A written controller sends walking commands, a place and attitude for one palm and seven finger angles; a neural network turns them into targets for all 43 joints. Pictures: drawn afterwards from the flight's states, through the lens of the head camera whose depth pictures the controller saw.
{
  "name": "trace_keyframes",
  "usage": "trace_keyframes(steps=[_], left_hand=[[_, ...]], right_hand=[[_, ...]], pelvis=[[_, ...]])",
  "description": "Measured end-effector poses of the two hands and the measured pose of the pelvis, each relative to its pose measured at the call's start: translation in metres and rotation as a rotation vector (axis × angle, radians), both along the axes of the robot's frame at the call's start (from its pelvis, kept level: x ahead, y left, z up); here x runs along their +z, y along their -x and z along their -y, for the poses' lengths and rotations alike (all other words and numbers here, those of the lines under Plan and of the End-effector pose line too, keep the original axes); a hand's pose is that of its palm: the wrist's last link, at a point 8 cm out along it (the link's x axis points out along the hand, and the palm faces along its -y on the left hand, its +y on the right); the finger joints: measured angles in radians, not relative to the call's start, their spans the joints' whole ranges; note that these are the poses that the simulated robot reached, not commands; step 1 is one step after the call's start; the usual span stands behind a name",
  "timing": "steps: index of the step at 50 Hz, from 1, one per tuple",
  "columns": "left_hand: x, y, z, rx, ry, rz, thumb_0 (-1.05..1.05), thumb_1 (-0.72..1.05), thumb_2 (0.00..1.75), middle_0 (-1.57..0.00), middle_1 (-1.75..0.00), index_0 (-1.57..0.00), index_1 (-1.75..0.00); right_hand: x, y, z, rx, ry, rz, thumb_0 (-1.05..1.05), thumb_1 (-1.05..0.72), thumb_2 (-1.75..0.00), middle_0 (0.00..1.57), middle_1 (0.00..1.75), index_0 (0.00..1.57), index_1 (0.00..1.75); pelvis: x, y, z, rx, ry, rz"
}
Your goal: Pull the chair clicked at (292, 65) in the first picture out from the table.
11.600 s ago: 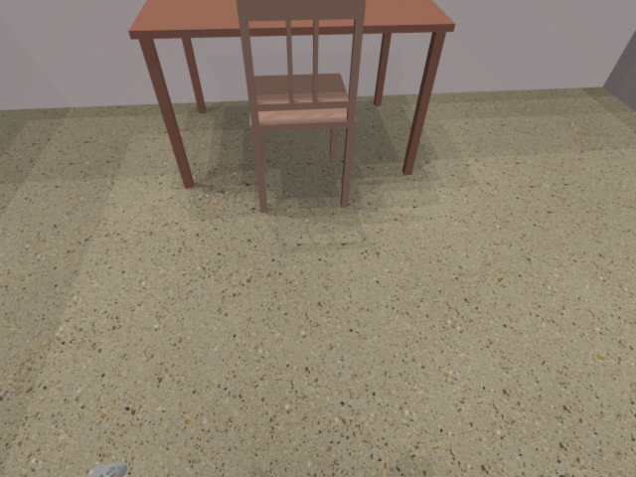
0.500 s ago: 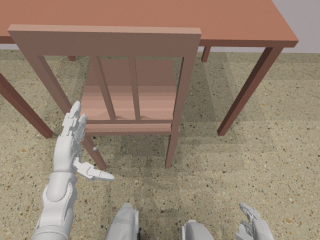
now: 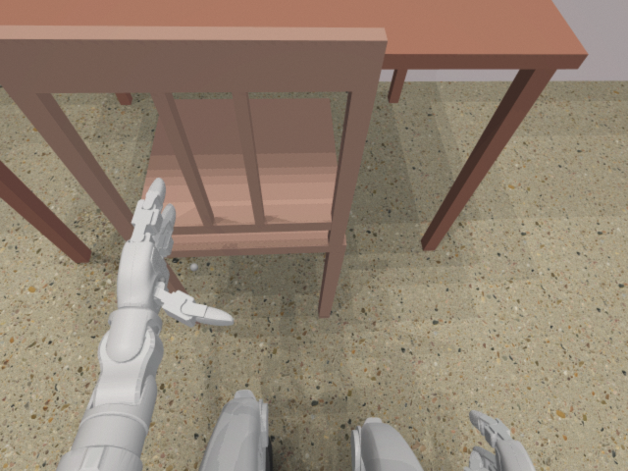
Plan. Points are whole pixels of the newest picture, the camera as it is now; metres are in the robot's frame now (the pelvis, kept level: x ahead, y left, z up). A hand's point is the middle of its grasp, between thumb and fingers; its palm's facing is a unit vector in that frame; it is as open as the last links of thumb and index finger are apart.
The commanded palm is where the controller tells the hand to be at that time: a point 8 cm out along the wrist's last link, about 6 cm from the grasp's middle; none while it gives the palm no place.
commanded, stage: aim the fingers beside a spindle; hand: left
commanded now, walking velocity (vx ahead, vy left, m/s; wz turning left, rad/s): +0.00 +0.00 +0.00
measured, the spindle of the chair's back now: (189, 168) +0.51 +0.19 +0.03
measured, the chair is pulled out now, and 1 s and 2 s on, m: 0.00 0.00 0.00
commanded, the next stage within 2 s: none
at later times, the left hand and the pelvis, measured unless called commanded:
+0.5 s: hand (188, 272) +0.35 +0.16 +0.02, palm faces +0.09 -0.99 -0.06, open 16.9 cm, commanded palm +0.33 +0.21 +0.03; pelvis +0.00 +0.00 +0.00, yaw +0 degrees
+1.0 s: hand (173, 266) +0.35 +0.18 +0.03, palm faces +0.08 -0.99 -0.06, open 16.9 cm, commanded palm +0.33 +0.21 +0.02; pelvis +0.00 +0.00 +0.00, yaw +0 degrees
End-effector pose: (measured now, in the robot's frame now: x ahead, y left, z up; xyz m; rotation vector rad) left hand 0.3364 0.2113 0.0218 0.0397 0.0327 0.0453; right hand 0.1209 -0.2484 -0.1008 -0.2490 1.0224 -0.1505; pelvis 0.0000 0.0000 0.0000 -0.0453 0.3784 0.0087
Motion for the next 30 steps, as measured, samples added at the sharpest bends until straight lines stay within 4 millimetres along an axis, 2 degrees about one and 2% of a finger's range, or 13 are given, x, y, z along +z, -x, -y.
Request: trace_keyframes(steps=[6,12,20,30], left_hand=[[0.002,0.013,-0.004,0.022,-0.009,0.001,-0.02,-0.50,0.30,-0.06,-0.08,-0.06,-0.08],[0.009,0.009,-0.001,0.010,-0.013,0.049,-0.02,-0.50,0.30,-0.06,-0.08,-0.06,-0.08],[-0.003,0.006,0.009,-0.012,0.003,-0.003,-0.02,-0.50,0.30,-0.06,-0.08,-0.06,-0.08],[0.009,0.007,-0.015,0.040,-0.027,0.052,-0.02,-0.50,0.30,-0.06,-0.08,-0.06,-0.08]], right_hand=[[0.001,0.001,0.000,0.000,-0.006,-0.010,0.01,-0.91,-0.90,0.21,0.30,0.20,0.30],[-0.001,-0.003,0.002,0.015,0.001,0.000,0.01,-0.91,-0.90,0.21,0.30,0.20,0.30],[0.000,-0.007,0.003,0.006,0.001,0.024,0.01,-0.91,-0.90,0.21,0.30,0.20,0.30],[-0.003,-0.002,0.003,0.019,0.003,0.001,0.01,-0.91,-0.90,0.21,0.30,0.20,0.30]], pelvis=[[0.003,-0.002,0.001,0.000,-0.003,0.007],[0.001,0.000,0.002,0.010,0.001,0.010],[-0.002,0.003,0.003,0.003,-0.002,0.006],[-0.002,0.004,0.005,0.009,0.002,0.008]])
